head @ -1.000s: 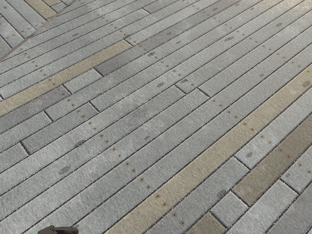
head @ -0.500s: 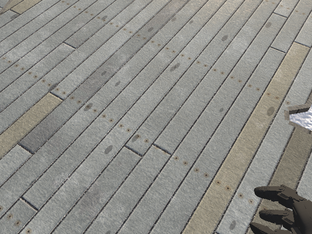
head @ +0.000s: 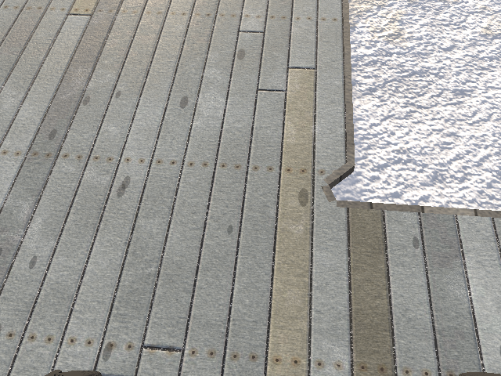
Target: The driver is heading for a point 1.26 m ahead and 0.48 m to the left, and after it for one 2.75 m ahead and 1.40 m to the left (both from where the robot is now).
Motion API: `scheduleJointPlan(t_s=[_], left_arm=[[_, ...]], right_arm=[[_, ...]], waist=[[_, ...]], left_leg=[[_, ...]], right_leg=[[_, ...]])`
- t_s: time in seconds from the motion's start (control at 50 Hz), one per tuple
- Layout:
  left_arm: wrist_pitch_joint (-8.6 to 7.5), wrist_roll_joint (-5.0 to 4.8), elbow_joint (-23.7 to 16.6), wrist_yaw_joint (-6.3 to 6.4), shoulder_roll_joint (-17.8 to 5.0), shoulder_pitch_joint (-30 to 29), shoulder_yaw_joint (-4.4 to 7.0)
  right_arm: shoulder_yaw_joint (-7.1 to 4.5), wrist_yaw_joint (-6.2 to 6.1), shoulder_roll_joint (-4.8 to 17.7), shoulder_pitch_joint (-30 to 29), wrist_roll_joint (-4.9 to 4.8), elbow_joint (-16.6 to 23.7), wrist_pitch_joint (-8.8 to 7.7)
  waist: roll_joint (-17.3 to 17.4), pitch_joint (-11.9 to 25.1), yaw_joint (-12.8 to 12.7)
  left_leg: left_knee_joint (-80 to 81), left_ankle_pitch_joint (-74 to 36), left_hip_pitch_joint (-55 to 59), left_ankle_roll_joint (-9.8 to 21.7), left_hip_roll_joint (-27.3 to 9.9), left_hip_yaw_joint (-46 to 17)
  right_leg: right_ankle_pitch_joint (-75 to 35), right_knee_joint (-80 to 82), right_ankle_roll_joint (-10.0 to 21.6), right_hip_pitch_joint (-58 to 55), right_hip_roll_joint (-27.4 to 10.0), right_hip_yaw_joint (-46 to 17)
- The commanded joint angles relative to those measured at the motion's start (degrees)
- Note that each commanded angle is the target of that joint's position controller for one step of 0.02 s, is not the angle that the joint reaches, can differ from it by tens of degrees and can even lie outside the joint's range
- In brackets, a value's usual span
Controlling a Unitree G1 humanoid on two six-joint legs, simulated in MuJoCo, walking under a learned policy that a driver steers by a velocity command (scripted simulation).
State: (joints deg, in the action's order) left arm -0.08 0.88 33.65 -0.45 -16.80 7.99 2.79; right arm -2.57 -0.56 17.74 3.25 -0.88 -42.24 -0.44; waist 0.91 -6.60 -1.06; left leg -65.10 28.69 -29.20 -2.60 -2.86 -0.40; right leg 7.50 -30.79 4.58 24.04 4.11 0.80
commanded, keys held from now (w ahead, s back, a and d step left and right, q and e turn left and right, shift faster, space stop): q+shift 0.24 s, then w+q+shift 0.58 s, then w+e+shift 0.16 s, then e+shift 0.02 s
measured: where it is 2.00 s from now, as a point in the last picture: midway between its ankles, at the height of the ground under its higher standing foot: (115, 238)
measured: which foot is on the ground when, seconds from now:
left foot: up 0.00-0.22, down 0.24-0.70, up 0.72-1.00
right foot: down 0.00-0.24, up 0.26-0.68, down 0.70-1.00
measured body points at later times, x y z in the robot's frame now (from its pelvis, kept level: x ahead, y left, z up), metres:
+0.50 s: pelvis +0.10 +0.09 +0.03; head +0.10 +0.13 +0.48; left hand +0.21 +0.42 -0.06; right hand +0.21 -0.18 -0.07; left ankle +0.03 +0.15 -0.73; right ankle +0.22 -0.07 -0.66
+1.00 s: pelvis +0.38 +0.20 +0.00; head +0.41 +0.21 +0.45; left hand +0.13 +0.37 -0.10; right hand +0.72 +0.19 -0.07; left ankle +0.38 +0.38 -0.67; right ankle +0.32 +0.02 -0.73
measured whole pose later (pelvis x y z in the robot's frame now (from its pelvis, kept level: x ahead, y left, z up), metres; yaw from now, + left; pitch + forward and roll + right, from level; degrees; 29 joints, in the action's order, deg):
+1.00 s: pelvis +0.38 +0.20 +0.00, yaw +41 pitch +4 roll -1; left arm -5.5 1.1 50.3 -0.3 -17.0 31.2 2.6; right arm -2.0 5.1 18.6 1.5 3.1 -35.8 -1.2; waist 3.3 1.4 -6.0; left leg -52.5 9.0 -41.4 3.4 -0.6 -2.6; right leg 19.3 -13.3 1.1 -4.4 0.8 4.0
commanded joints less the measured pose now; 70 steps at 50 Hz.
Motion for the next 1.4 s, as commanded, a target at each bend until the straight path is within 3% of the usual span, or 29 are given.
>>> scheduleJointPlan(t_s=[0.02, 0.08, 0.22, 0.24, 0.26, 0.28, 0.32, 0.38, 0.46, 0.48, 0.52, 0.6, 0.66, 0.7, 0.72, 0.74, 0.78, 0.86, 0.94, 1.02, 1.08, 1.1, 1.12, 1.14, 1.16, 1.22, 1.26, 1.32, 1.4], left_arm=[[-1.32, 1.42, -1.6, 1.21, -5.6, -1.0, 1.33], [0.00, 1.00, -0.6, 2.13, -9.5, -0.7, 2.80], [1.26, -1.49, 1.4, 3.46, -5.8, -4.2, 2.97], [1.42, -1.46, 2.2, 3.54, -4.1, -1.2, 3.02], [1.43, 0.40, -0.5, 3.28, -2.5, -2.6, 2.68], [0.18, 0.17, -2.9, 2.66, -3.0, -9.1, 2.67], [-1.99, -2.84, -2.1, 1.45, -6.5, -10.8, 4.17], [-4.62, -1.21, -0.7, 0.65, -4.9, -11.3, 4.22], [-6.20, -1.52, 0.1, 0.24, -3.2, -11.6, 3.94], [-2.74, 3.76, 2.2, -1.28, -1.9, -8.0, 2.27], [-0.84, 2.66, 0.8, -1.85, -2.6, -9.9, 2.11], [-1.97, 1.00, -2.1, -1.58, -4.3, -16.7, 1.37], [-3.30, -0.25, -1.6, -0.65, -5.7, -11.6, 1.35], [-4.55, 0.35, 2.4, 1.13, -10.2, 4.7, 2.92], [-4.87, 2.29, 3.4, 2.17, -16.9, 15.4, 4.49], [-4.38, 2.78, 3.8, 2.19, -19.4, 14.7, 4.98], [-3.96, 2.46, 2.1, 1.88, -9.0, 7.7, 2.45], [-5.68, 1.63, 7.7, 0.85, -4.2, 14.4, 0.48], [-7.00, 0.39, 11.3, 0.02, -4.9, 18.0, 0.28], [-6.49, -0.26, 14.3, -0.28, -7.4, 18.8, 0.34], [-6.38, -1.36, 16.9, 0.32, -12.3, 18.5, 1.37], [-6.85, -3.69, 14.7, 0.71, -13.2, 15.0, 1.33], [-6.68, -0.37, 12.4, 0.78, -4.7, 16.3, -0.81], [-6.42, -2.99, 13.2, 1.00, -5.5, 25.5, -0.44], [-5.85, -3.95, 11.9, 1.29, -9.8, 20.7, 1.14], [-2.95, -3.01, 10.6, 2.80, -5.7, 15.5, 1.52], [-0.57, -3.21, 10.4, 2.60, -0.2, 21.2, 0.83], [0.46, -2.40, 6.0, 2.22, -0.8, 13.3, 1.37], [0.87, -1.51, 4.6, -0.83, -1.6, 10.3, 1.59]], right_arm=[[-0.02, -0.04, 2.0, 6.8, 0.09, 0.1, 0.33], [-1.07, 0.21, 6.0, 5.4, -0.63, 1.2, 1.21], [-2.46, 1.33, 5.0, 9.6, 0.22, 1.1, 2.40], [-3.51, 1.08, 8.2, 10.5, 0.72, 1.5, 2.12], [-5.05, 0.28, 14.5, 12.8, 0.32, 2.3, 1.58], [-5.15, 0.89, 14.5, 17.3, 1.34, 2.2, 0.08], [-4.63, 0.81, 11.8, 14.5, 0.49, 2.2, -1.86], [-3.70, -0.87, 9.1, 14.9, -0.61, 2.5, -2.06], [-3.67, -1.51, 8.3, 18.8, -0.73, 2.7, -2.60], [-5.11, 0.52, 11.9, 20.8, 2.29, 1.2, -1.16], [-4.78, 2.13, 9.5, 21.6, 1.80, 1.8, -0.19], [-5.33, 1.98, 10.6, 22.5, 1.84, 2.5, -0.38], [-5.62, 1.78, 11.1, 16.4, 1.68, 4.3, -1.07], [-4.92, 1.80, 8.9, 12.7, 1.25, 5.0, -2.19], [-3.14, 1.91, 3.1, 13.5, -0.03, 6.6, -3.14], [-2.28, 1.46, 2.3, 13.4, -0.58, 8.9, -2.97], [-2.55, 1.73, 6.3, 10.7, 2.36, 6.2, -1.55], [-1.39, 5.14, 3.4, 6.1, 3.70, 6.8, -0.58], [-0.19, 5.35, 2.9, -2.6, 4.08, 10.6, -1.40], [2.74, 6.25, -0.8, -10.0, 3.65, 12.9, -2.99], [0.86, 3.09, 4.2, 8.8, 4.48, 6.5, -3.86], [-2.22, 1.17, 9.8, 16.2, 0.29, 7.6, -4.47], [-2.59, -0.22, 14.9, 21.9, 1.12, 5.3, -3.79], [-2.01, -0.14, 13.1, 20.0, 3.79, 7.6, -3.36], [-1.54, -0.11, 9.0, 15.5, 3.13, 8.6, -2.74], [-0.69, 0.30, 3.5, 7.4, 1.51, 6.3, -4.00], [-0.85, 0.76, 1.3, 2.1, 1.66, 6.5, -4.58], [-1.51, -0.13, 2.1, -3.7, 1.07, 5.6, -4.69], [-2.79, -1.37, 5.6, -3.7, -0.23, 4.1, -3.81]], waist=[[-4.4, 17.0, 1.7], [-6.6, 16.1, 0.1], [-6.0, 10.6, 2.9], [2.8, 8.5, 1.9], [17.4, 6.4, 1.1], [14.4, 10.0, 6.2], [7.6, 5.2, 4.1], [5.7, 6.3, 3.6], [6.3, 7.1, 3.9], [8.5, 7.0, 4.8], [8.8, 5.0, 5.7], [9.3, 3.3, 8.1], [9.1, 4.3, 3.9], [2.8, 10.8, -5.0], [-12.3, 19.9, -9.1], [-20.9, 20.7, -6.0], [-4.6, 9.9, -3.2], [-7.8, 3.6, -2.7], [-7.0, -0.4, -1.2], [-7.0, -2.5, -1.3], [-8.8, 9.2, 8.8], [-9.6, 15.8, 15.9], [6.5, 27.9, 12.6], [12.8, 40.5, 9.1], [6.5, 34.2, 9.1], [1.9, 13.0, 2.8], [7.0, 11.4, -2.1], [5.6, 5.9, -3.1], [3.8, 9.3, -1.9]], left_leg=[[12.9, -5.6, 10.4, -0.7, -2.5, -1.0], [13.9, -9.2, 9.2, -1.2, -1.1, 1.1], [30.9, -15.0, 13.3, 3.9, 1.2, 4.8], [39.6, -26.3, 15.8, 7.1, -3.2, -5.2], [44.9, -27.1, 22.0, 16.7, -14.5, -28.6], [52.8, 0.1, 25.1, 22.6, -17.3, -40.8], [55.8, 20.0, 25.9, 17.8, -15.2, -39.0], [55.6, 9.4, 24.4, 14.5, -10.2, -30.7], [54.5, -0.5, 24.7, 14.4, -6.5, -26.1], [54.4, -0.1, 22.9, 13.6, -2.9, -24.5], [54.0, 0.5, 19.9, 14.2, -1.9, -25.5], [52.2, 0.3, 21.0, 15.7, -2.4, -30.5], [49.9, -3.1, 14.7, 14.5, -2.8, -33.1], [35.2, -11.9, 1.2, 11.0, 2.2, -27.5], [14.8, -5.1, -7.7, 8.7, 9.7, -16.4], [1.5, 2.2, -18.7, 8.2, 11.9, -10.2], [-6.5, -8.5, -20.1, 8.1, 3.4, -6.6], [-4.3, -15.1, -19.4, 6.9, 0.3, -6.6], [5.7, -17.5, -23.0, 5.9, 4.0, -6.3], [26.0, -23.5, 0.7, 6.2, 4.7, 6.9], [35.1, -31.0, 25.4, 8.4, 8.1, 4.0], [35.5, -41.9, 41.8, 10.0, -1.7, -7.0], [26.8, -66.6, 57.7, 10.2, -17.1, -18.8], [29.3, -69.2, 62.8, 19.9, -26.8, -33.0], [32.7, -69.5, 54.3, 19.0, -22.7, -25.2], [42.6, -62.5, 30.9, 14.6, -14.2, -9.7], [46.4, -61.0, 21.6, 16.0, -15.6, -3.8], [50.6, -54.4, 14.2, 13.9, -13.7, 4.7], [47.6, -49.5, 18.8, 11.7, -11.8, 11.9]], right_leg=[[-29.7, 8.0, 9.7, -7.7, -15.4, -8.4], [-19.9, 9.3, 11.0, -9.0, -18.6, -8.6], [-1.9, 1.7, 3.4, -8.1, -17.4, -2.5], [6.8, -9.0, -1.7, -3.2, -12.8, 2.8], [27.3, -24.3, -7.6, 14.3, -2.1, 5.7], [29.9, -31.6, -6.4, 21.6, -0.5, -4.6], [18.2, -30.3, -3.5, 26.7, -4.3, -7.6], [6.2, -22.2, -4.7, 20.1, -4.3, -7.1], [-0.6, -12.9, -7.0, 15.6, -1.9, -6.3], [0.8, -15.9, -8.3, 14.4, -1.9, -2.7], [3.1, -14.3, -10.0, 13.4, -2.2, -2.0], [6.4, -4.9, -10.7, 11.5, -2.0, -3.2], [7.1, 2.4, -8.3, -3.2, -2.1, -4.3], [6.9, 5.4, -5.5, -30.9, -5.4, -6.1], [29.4, 11.6, -3.1, -45.6, -20.1, -22.8], [46.0, 20.1, -0.3, -44.9, -29.1, -48.7], [35.5, 16.9, 0.1, -32.3, -26.2, -34.5], [14.1, 20.2, 0.0, -25.5, -17.4, -16.1], [-4.2, 22.7, 3.5, -24.6, -16.1, -10.3], [-35.5, 26.0, 4.0, -13.3, -13.9, -5.8], [-60.1, 2.4, 0.5, -17.2, -12.5, -4.7], [-46.8, -9.5, -1.5, -6.5, -12.8, -8.0], [17.9, -30.3, -4.4, 3.1, -4.3, -4.0], [30.7, -48.0, -5.6, 9.4, -1.1, -11.7], [27.4, -48.0, -6.6, 12.1, -4.6, -10.8], [17.1, -44.0, -8.1, 13.8, -9.1, -4.3], [15.7, -43.2, -9.3, 9.0, -11.1, -4.1], [8.7, -29.7, -9.2, 9.2, -11.9, -1.9], [-8.7, -13.2, -5.8, 0.8, -9.7, 1.3]])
